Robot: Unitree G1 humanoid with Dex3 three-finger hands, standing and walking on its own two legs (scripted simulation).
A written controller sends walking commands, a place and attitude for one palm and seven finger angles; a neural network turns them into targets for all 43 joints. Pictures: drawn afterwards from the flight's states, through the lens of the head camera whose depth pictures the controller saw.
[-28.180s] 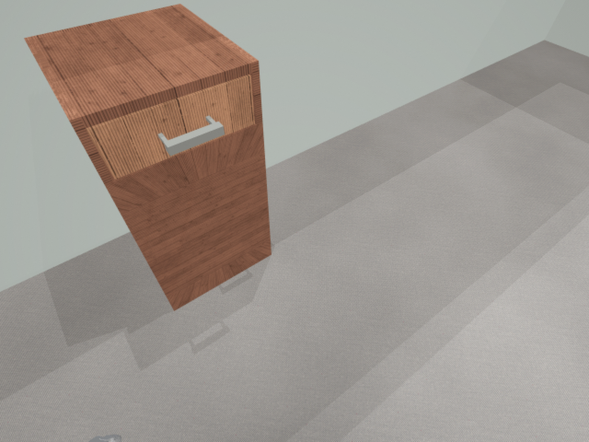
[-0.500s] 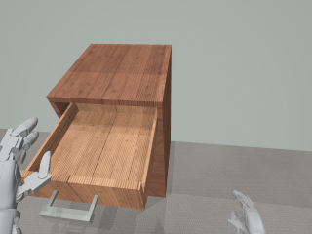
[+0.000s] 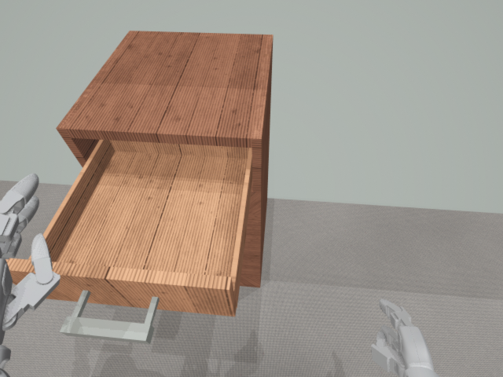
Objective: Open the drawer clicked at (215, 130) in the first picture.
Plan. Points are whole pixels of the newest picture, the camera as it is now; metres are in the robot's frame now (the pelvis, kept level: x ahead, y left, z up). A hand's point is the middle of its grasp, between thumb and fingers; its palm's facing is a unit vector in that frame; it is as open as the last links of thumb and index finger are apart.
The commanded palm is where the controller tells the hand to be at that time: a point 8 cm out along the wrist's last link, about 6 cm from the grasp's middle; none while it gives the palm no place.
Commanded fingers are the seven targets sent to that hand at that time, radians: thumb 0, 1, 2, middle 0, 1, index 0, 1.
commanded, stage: step back with the hand held close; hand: left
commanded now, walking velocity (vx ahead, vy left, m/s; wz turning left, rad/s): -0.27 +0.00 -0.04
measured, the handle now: (113, 315) +0.21 +0.25 -0.05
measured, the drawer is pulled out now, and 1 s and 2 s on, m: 0.30 0.30 0.30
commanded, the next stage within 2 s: stop stepping back and stand still in 1.08 s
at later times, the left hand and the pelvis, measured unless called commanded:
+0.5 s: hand (23, 331) +0.14 +0.24 +0.16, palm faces +0.34 -0.83 -0.43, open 7.4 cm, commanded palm +0.07 +0.29 +0.17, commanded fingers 0.00 0.90 0.90 -0.20 -0.30 -0.20 -0.30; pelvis -0.05 +0.01 -0.01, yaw +2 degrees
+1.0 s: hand out of the picture +0.05 +0.17 +0.16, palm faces +0.22 -0.81 -0.54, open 7.4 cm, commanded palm -0.02 +0.24 +0.17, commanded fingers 0.00 0.90 0.90 -0.20 -0.30 -0.20 -0.30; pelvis -0.16 -0.04 +0.00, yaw -1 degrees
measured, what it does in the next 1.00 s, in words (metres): walks backwards: right foot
